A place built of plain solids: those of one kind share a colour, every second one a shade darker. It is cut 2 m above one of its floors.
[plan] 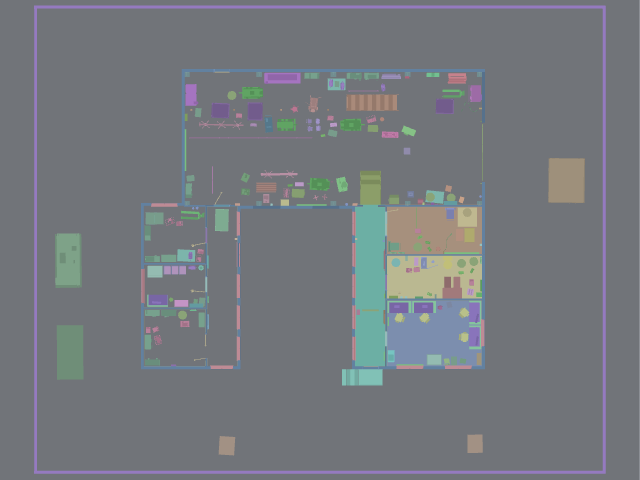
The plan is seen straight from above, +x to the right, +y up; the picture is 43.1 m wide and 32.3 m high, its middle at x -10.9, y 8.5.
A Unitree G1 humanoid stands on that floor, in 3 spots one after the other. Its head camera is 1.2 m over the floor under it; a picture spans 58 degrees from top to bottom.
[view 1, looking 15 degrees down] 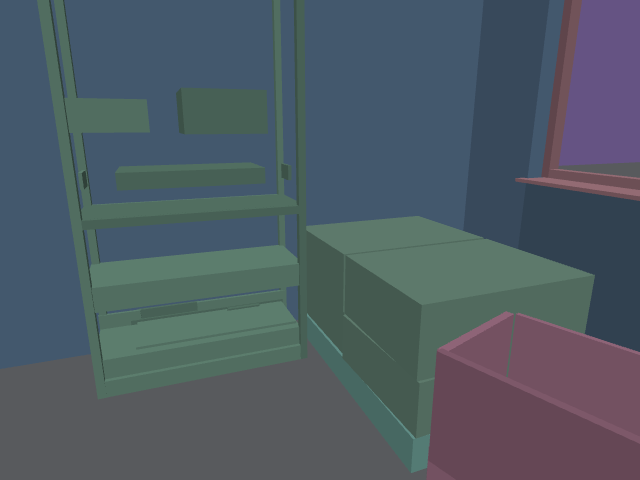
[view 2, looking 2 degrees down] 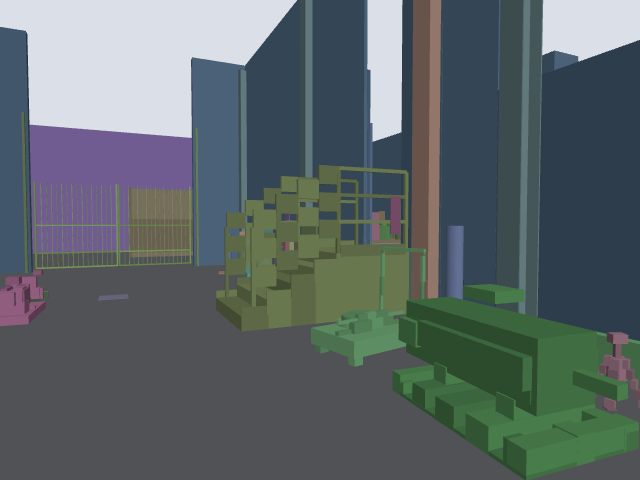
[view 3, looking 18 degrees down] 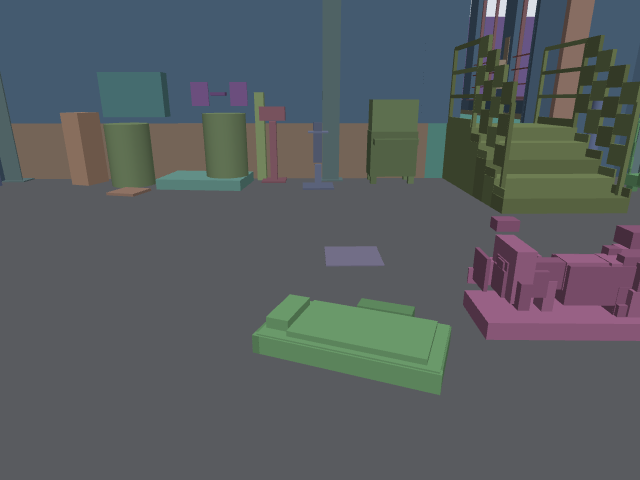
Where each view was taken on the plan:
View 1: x -20.35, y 8.80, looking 159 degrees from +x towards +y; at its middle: carton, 2.18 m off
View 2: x -12.95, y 14.40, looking -25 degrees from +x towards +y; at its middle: roll_cab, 7.41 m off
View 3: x -4.72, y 17.75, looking -91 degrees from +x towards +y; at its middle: ground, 3.88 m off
